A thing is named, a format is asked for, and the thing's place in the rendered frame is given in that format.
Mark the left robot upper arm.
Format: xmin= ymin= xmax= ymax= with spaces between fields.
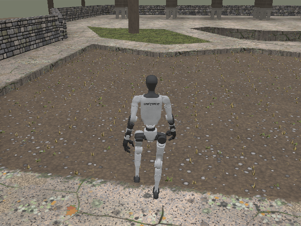
xmin=130 ymin=95 xmax=142 ymax=122

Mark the robot head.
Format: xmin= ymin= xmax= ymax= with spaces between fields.
xmin=144 ymin=75 xmax=159 ymax=98

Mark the robot right forearm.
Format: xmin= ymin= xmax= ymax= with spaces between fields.
xmin=168 ymin=114 xmax=176 ymax=132

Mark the right robot upper arm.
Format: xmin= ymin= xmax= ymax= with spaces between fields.
xmin=161 ymin=95 xmax=173 ymax=121

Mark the robot left shin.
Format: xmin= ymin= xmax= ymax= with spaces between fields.
xmin=135 ymin=146 xmax=141 ymax=177

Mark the left robot hand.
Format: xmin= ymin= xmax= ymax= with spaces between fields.
xmin=123 ymin=139 xmax=134 ymax=153

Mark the right robot hand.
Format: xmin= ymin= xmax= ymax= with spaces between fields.
xmin=166 ymin=130 xmax=176 ymax=141

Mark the robot left forearm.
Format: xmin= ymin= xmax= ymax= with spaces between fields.
xmin=124 ymin=115 xmax=134 ymax=140

